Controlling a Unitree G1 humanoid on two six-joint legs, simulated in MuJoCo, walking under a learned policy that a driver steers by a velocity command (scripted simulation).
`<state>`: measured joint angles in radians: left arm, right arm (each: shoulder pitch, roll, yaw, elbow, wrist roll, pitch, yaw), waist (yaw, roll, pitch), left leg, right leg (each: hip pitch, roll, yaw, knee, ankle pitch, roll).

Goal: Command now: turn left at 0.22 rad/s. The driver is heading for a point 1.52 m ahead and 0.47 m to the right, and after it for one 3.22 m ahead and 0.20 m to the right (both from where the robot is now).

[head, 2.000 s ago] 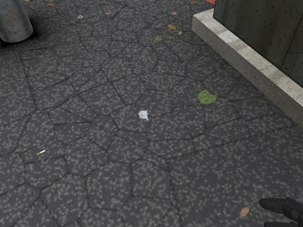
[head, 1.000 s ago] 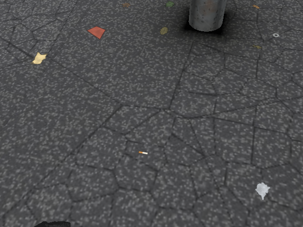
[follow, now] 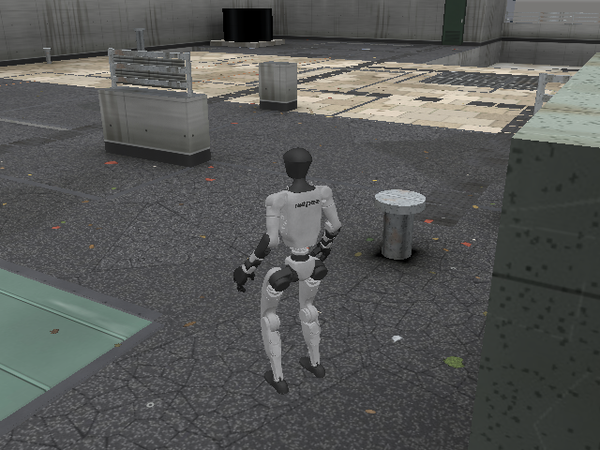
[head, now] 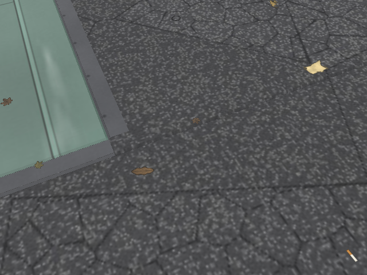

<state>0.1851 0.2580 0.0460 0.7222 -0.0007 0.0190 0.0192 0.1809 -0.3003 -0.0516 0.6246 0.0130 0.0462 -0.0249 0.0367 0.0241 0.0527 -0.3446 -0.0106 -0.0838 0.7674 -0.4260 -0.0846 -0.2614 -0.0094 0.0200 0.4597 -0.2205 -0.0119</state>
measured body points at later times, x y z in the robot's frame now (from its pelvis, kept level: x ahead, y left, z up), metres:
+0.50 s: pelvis +0.04 -0.03 -0.02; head +0.05 -0.07 +0.43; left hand +0.26 +0.21 -0.10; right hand +0.08 -0.35 -0.13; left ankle -0.02 +0.14 -0.73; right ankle -0.01 -0.11 -0.74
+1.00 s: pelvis +0.32 -0.18 -0.03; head +0.36 -0.23 +0.42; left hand +0.50 +0.04 -0.15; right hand +0.37 -0.49 -0.13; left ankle +0.48 -0.18 -0.74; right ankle +0.07 -0.17 -0.62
